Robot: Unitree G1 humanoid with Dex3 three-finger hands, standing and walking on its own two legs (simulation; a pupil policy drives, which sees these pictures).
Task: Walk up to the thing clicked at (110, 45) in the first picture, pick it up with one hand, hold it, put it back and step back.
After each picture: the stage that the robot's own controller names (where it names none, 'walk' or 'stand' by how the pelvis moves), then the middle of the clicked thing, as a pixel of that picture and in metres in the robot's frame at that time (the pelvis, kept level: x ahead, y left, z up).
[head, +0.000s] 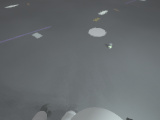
stand; (110, 46) +1.59 -0.47 -0.72
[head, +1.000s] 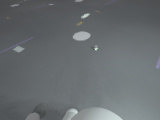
walk; (95, 48) +1.51 -0.03 -0.69
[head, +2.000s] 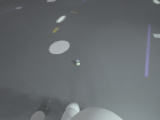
walk; (77, 62) +0.97 +0.27 -0.71
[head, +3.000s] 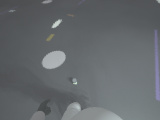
walk; (74, 81) +0.57 +0.26 -0.71
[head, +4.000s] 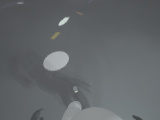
stand; (75, 89) +0.41 +0.21 -0.70
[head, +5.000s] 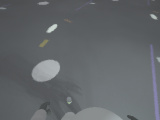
stand; (69, 100) +0.32 +0.21 -0.72
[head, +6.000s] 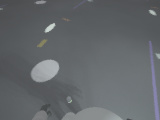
stand; (69, 99) +0.32 +0.22 -0.73
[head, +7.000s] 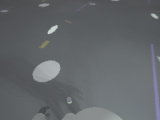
stand; (69, 100) +0.33 +0.23 -0.73
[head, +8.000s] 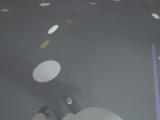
stand; (69, 100) +0.32 +0.22 -0.73
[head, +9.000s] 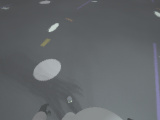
go down; (69, 99) +0.32 +0.22 -0.72
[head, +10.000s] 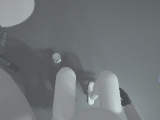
go down; (57, 58) +0.42 +0.24 -0.31
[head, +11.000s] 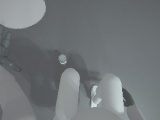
approach; (62, 59) +0.42 +0.23 -0.30
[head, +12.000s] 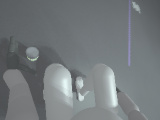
close in; (32, 54) +0.40 +0.27 -0.22
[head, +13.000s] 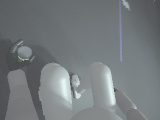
close; (24, 54) +0.40 +0.28 -0.22
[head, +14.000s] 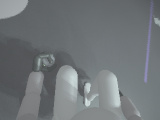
lift; (48, 62) +0.34 +0.27 -0.13
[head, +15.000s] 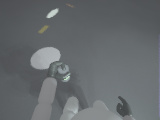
lift; (64, 73) +0.32 +0.18 +0.01
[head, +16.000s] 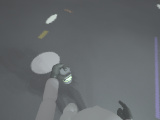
hold; (66, 75) +0.32 +0.16 -0.02
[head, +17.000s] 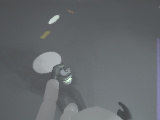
crouch; (66, 76) +0.31 +0.17 -0.02
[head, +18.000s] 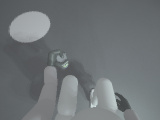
crouch; (62, 61) +0.40 +0.19 -0.11
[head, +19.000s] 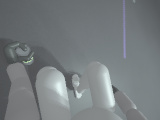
lower; (25, 55) +0.41 +0.26 -0.23
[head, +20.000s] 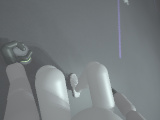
lower; (23, 55) +0.41 +0.27 -0.23
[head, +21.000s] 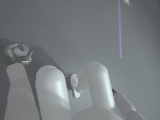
lower; (24, 55) +0.40 +0.27 -0.23
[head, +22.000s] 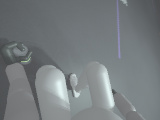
lower; (23, 55) +0.41 +0.27 -0.23
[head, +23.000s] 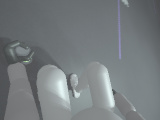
loosen; (24, 55) +0.40 +0.27 -0.23
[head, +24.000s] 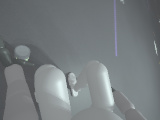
withdraw; (22, 55) +0.40 +0.26 -0.22
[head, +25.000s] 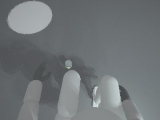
walk; (68, 64) +0.41 +0.20 -0.35
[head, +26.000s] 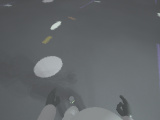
stand; (71, 99) +0.33 +0.16 -0.66
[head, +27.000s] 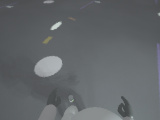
stand; (71, 98) +0.35 +0.18 -0.66
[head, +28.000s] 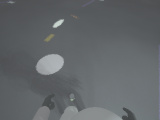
stand; (72, 97) +0.34 +0.17 -0.69
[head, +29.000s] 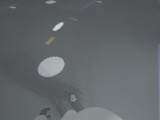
walk; (73, 98) +0.35 +0.18 -0.72
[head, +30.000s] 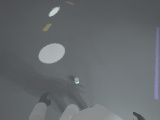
walk; (76, 80) +0.49 +0.14 -0.70
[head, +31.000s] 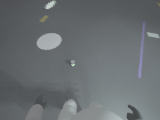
walk; (72, 63) +0.77 +0.23 -0.70
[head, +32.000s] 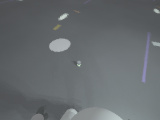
stand; (78, 64) +0.95 +0.19 -0.71
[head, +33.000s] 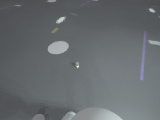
stand; (77, 65) +0.96 +0.22 -0.72
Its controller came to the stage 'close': yes
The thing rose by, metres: 0.70
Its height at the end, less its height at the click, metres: +0.00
